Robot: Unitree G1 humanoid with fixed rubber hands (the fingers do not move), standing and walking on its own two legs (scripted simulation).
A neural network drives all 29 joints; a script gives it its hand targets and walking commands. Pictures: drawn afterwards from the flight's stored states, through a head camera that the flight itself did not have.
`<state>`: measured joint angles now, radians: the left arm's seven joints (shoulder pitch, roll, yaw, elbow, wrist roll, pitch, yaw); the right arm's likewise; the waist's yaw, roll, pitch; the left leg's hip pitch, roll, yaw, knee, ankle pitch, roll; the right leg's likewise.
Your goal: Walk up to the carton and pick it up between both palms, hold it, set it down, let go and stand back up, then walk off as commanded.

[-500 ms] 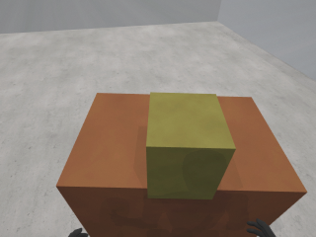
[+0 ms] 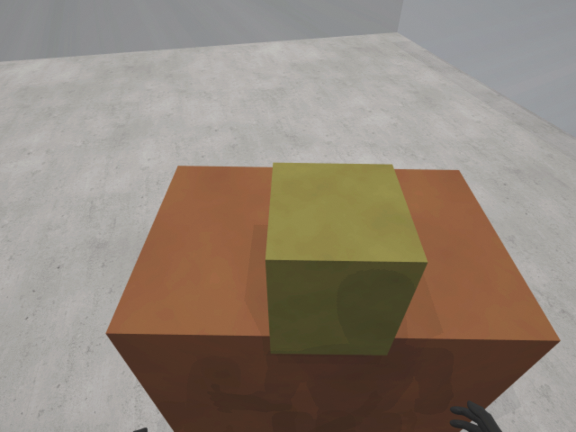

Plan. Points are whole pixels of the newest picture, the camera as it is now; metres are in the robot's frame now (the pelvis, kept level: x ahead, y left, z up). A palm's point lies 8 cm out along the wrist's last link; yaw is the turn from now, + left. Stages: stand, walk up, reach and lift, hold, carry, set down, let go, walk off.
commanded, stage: stand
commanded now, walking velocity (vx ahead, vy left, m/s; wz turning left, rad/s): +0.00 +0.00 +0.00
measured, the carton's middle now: (330, 260) +0.41 -0.04 +0.02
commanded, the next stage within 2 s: walk off in 0.62 s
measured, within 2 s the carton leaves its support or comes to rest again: neither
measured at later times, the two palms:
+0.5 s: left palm out of the picture +0.08 +0.27 -0.11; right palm out of the picture +0.11 -0.25 -0.08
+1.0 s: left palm out of the picture +0.05 +0.27 -0.12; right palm out of the picture +0.07 -0.27 -0.10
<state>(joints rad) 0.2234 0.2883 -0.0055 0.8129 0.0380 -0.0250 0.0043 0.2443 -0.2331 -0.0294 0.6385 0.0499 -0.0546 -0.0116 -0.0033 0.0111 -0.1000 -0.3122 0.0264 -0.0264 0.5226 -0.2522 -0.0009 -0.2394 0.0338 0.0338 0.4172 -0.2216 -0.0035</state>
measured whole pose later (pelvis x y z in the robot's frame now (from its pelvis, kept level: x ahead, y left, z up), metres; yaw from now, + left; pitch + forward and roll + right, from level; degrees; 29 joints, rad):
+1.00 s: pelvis -0.04 -0.01 -0.01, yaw +0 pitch -2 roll -1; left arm 0.22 0.32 0.00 0.82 0.03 -0.02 0.00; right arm 0.24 -0.28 -0.03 0.70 0.05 -0.01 -0.01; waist 0.00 0.01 0.07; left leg -0.31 0.02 -0.03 0.56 -0.22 0.00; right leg -0.29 0.03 0.03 0.61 -0.29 0.00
